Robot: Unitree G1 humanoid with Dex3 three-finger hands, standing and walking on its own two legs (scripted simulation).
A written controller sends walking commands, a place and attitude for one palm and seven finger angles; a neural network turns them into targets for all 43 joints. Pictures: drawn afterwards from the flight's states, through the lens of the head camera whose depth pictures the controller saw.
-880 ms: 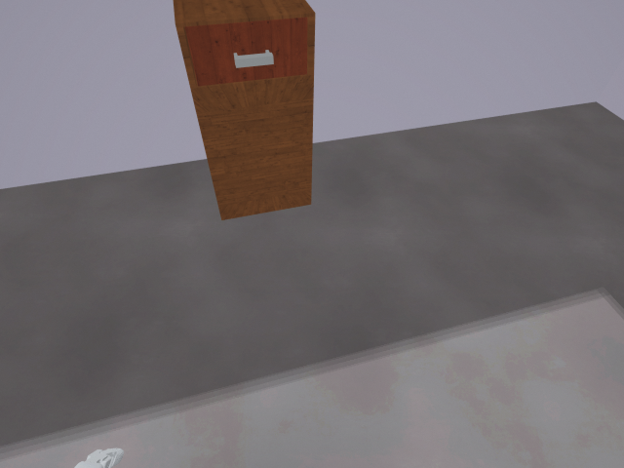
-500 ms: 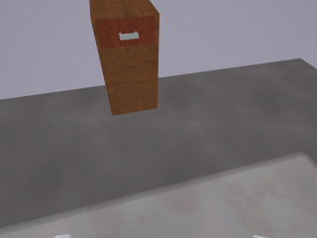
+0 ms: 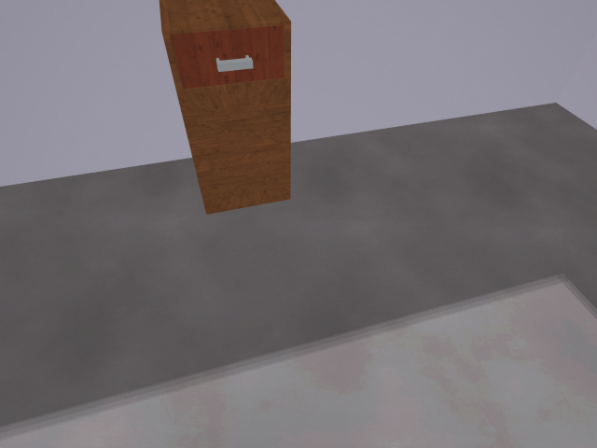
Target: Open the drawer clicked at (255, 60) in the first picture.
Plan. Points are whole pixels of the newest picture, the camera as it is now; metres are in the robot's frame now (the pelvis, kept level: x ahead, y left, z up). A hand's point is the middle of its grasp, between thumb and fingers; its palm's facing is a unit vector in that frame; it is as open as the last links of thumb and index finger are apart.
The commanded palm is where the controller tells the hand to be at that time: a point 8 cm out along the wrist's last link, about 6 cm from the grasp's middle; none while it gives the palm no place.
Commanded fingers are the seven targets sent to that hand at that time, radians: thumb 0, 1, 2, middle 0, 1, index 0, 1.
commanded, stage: stand and wait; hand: left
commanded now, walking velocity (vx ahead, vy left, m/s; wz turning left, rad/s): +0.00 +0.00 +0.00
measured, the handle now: (233, 61) +1.27 +0.28 -0.05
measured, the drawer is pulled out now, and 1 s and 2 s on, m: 0.00 0.00 0.00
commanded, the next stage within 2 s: look at it before walking up in 0.10 s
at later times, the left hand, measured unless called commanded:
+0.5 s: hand out of the picture +0.08 +0.25 -0.16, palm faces -0.03 -0.94 -0.33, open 7.4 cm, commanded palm none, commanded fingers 0.00 0.90 0.90 -0.20 -0.30 -0.20 -0.30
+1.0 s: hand out of the picture +0.06 +0.21 -0.18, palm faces -0.06 -0.97 -0.24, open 7.4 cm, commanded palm none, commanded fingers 0.00 0.90 0.90 -0.20 -0.30 -0.20 -0.30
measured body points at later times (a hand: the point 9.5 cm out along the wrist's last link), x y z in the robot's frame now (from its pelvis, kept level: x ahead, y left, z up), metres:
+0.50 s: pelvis +0.00 +0.00 +0.00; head +0.00 +0.00 +0.45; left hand +0.08 +0.30 -0.13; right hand +0.08 -0.29 -0.13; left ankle +0.00 +0.13 -0.74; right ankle +0.00 -0.12 -0.74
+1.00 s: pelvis +0.03 +0.00 -0.01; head +0.03 +0.00 +0.44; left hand +0.06 +0.26 -0.16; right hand +0.06 -0.27 -0.16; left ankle +0.00 +0.13 -0.74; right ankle +0.00 -0.12 -0.74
